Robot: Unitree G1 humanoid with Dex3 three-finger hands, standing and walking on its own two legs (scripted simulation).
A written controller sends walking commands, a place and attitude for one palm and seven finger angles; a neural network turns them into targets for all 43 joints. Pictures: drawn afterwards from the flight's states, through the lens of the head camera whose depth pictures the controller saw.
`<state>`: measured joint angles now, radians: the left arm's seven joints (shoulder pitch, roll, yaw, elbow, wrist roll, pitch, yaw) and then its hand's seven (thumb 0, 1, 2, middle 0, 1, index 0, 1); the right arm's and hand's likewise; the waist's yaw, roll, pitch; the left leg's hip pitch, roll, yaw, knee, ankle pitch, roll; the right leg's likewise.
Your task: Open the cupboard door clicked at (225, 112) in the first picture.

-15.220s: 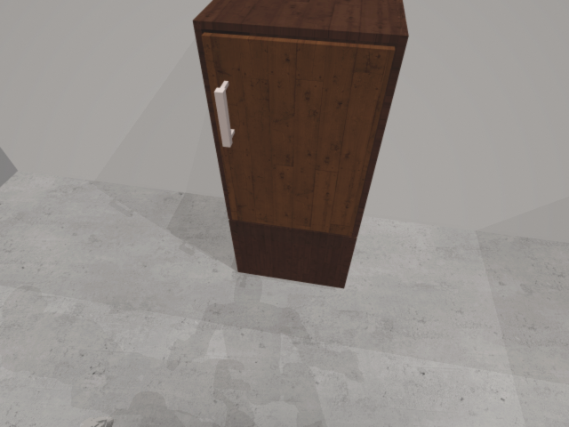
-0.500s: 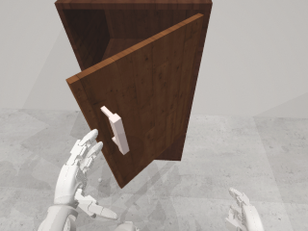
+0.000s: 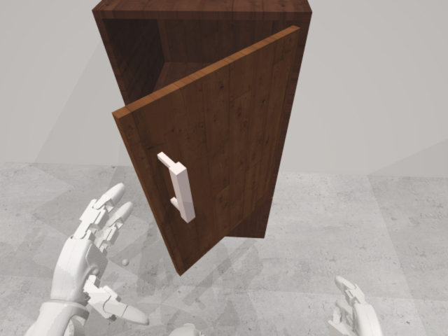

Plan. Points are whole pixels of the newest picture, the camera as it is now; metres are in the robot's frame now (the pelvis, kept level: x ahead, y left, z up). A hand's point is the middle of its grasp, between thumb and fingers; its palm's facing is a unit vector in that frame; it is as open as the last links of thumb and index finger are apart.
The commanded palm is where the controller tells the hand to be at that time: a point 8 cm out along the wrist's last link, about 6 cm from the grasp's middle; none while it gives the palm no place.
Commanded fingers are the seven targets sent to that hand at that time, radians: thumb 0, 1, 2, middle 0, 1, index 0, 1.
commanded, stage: draw the hand back to the body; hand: left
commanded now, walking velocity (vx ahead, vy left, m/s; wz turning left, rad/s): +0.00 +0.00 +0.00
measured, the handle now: (176, 188) +0.35 +0.11 +0.08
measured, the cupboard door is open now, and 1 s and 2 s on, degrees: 47 47 47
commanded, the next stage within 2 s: step back with the hand held close in 1.36 s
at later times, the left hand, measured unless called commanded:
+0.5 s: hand (63, 251) +0.20 +0.22 +0.14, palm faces +0.25 -0.91 -0.33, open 14.7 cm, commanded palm +0.17 +0.27 +0.17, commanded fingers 0.00 0.09 0.56 -0.17 -0.30 -0.17 -0.30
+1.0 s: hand (8, 197) +0.24 +0.27 +0.22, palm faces +0.44 -0.80 -0.40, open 8.9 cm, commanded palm +0.19 +0.31 +0.23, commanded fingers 0.00 0.90 0.90 -0.20 -0.30 -0.20 -0.30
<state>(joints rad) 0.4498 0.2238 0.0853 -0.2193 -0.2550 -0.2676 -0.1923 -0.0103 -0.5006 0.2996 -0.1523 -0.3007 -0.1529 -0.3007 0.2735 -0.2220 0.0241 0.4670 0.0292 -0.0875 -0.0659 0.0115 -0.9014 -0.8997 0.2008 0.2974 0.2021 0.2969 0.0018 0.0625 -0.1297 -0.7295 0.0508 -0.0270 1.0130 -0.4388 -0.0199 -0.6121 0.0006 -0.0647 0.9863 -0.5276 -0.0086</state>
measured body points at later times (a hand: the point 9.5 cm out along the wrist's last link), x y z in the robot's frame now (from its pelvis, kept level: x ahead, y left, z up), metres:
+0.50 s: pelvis +0.01 +0.01 +0.04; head +0.00 +0.00 +0.49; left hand +0.19 +0.27 +0.16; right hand +0.20 -0.21 -0.03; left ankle +0.04 +0.13 -0.68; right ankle -0.02 -0.12 -0.68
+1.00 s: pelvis +0.04 +0.01 +0.06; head +0.02 -0.01 +0.51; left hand +0.21 +0.31 +0.24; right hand +0.22 -0.21 -0.02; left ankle +0.04 +0.13 -0.68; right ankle -0.02 -0.12 -0.68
